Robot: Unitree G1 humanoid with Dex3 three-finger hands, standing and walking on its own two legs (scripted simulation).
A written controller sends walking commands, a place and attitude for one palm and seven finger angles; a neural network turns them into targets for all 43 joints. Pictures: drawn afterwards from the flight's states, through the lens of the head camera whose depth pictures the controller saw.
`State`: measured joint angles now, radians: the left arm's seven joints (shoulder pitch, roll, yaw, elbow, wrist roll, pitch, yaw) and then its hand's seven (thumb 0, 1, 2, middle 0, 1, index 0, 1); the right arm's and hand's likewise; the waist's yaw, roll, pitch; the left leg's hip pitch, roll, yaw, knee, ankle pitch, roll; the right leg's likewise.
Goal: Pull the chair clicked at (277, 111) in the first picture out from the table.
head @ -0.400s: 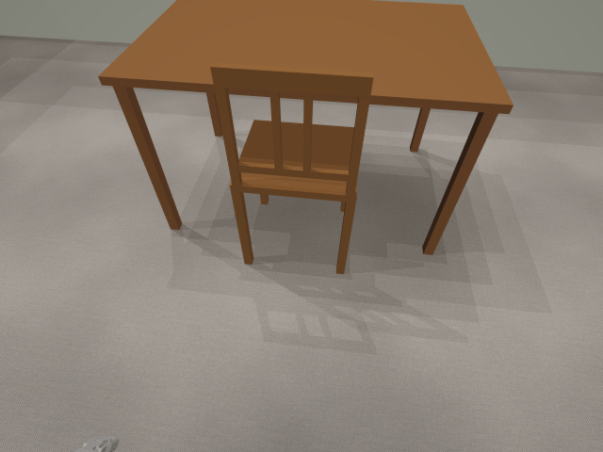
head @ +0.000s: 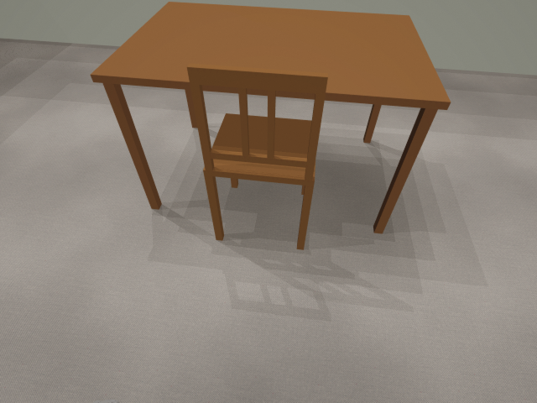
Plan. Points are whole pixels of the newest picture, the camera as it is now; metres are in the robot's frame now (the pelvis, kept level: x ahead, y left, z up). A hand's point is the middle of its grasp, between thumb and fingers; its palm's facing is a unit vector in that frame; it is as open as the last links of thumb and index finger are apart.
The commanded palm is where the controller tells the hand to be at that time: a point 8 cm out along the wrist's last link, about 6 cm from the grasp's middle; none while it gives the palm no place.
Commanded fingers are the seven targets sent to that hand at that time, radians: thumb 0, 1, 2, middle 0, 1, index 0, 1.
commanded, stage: stand and wait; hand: left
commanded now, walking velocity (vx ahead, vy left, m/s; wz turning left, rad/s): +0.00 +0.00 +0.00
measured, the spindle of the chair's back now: (244, 123) +0.93 +0.14 -0.12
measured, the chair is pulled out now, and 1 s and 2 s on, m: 0.00 0.00 0.00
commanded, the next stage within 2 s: look at it before walking up in 0.42 s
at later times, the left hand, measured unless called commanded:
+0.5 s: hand out of the picture +0.07 +0.24 -0.15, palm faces -0.02 -0.94 -0.34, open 7.4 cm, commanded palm none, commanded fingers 0.00 0.90 0.90 -0.20 -0.30 -0.20 -0.30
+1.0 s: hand out of the picture +0.06 +0.25 -0.15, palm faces -0.02 -0.94 -0.34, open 7.4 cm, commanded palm none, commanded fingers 0.00 0.90 0.90 -0.20 -0.30 -0.20 -0.30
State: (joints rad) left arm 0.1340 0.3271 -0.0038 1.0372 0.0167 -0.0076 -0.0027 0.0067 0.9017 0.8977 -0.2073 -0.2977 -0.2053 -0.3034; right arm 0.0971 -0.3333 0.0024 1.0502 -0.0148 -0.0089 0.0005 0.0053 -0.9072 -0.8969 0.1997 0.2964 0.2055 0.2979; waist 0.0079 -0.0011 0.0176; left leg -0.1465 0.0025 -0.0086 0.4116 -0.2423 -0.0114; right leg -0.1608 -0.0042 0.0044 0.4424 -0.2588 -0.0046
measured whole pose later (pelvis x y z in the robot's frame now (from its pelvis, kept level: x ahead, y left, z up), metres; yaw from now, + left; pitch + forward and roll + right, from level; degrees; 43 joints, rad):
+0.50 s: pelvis -0.01 -0.01 +0.00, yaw +0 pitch -2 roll +0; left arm 0.14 0.34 0.00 1.09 0.01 -0.01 0.00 0.01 0.90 0.90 -0.21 -0.30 -0.20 -0.30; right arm 0.13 -0.34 0.00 1.11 -0.01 -0.01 0.00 0.01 -0.91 -0.90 0.20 0.30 0.20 0.30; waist 0.00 0.00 0.02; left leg -0.14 0.02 -0.01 0.37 -0.21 -0.02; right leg -0.15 0.01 0.00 0.40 -0.22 -0.01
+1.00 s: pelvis -0.01 +0.00 +0.00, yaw +0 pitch -1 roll +0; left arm 0.14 0.34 0.00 1.09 0.02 -0.01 0.00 0.01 0.90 0.90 -0.21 -0.30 -0.20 -0.30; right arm 0.12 -0.34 0.00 1.12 -0.01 -0.01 0.00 0.01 -0.91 -0.90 0.20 0.30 0.20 0.30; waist 0.01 0.00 0.03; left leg -0.14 0.01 -0.01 0.36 -0.20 -0.01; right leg -0.15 0.00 0.01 0.38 -0.21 0.00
